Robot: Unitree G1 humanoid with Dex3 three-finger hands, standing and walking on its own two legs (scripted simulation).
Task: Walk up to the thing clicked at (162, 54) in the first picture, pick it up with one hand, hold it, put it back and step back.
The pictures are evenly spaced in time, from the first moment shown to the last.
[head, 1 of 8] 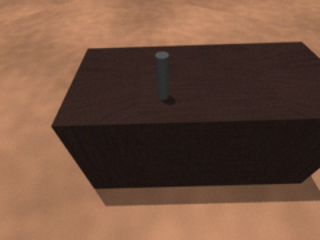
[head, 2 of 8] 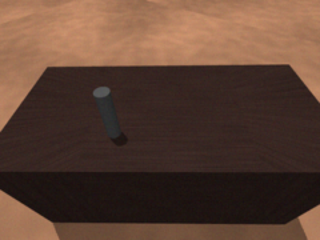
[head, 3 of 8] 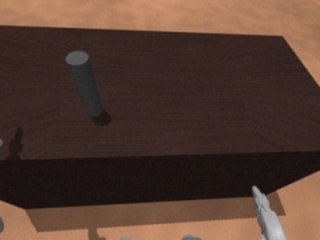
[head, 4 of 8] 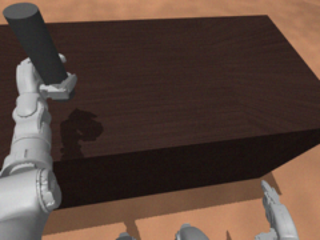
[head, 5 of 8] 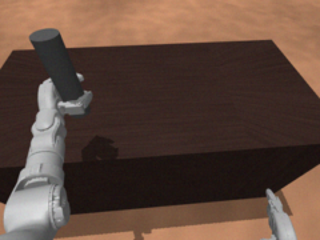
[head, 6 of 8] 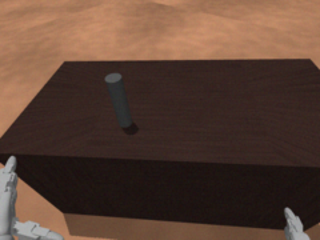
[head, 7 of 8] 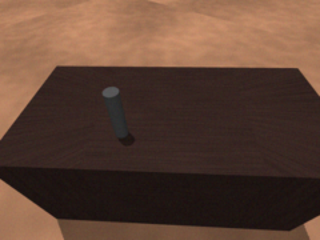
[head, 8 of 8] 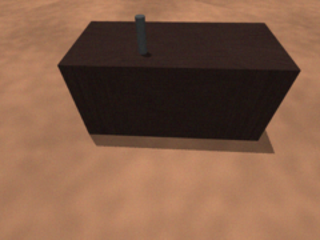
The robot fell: no
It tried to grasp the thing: yes
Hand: left
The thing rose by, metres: 0.27
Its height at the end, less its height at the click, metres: +0.00
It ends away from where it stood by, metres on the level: 0.01
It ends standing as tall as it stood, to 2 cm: yes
